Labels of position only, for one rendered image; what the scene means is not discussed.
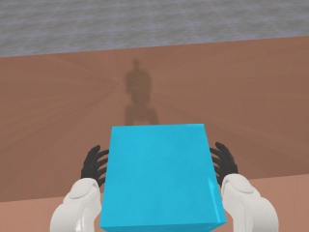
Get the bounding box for right robot forearm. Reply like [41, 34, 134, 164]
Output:
[221, 173, 279, 232]

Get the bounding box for robot left hand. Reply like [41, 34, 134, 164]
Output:
[80, 145, 109, 188]

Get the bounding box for carton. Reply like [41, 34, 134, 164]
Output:
[99, 124, 227, 232]

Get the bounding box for robot right hand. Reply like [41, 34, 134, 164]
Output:
[210, 142, 239, 188]

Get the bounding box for left robot forearm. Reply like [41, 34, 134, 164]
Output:
[49, 178, 101, 232]

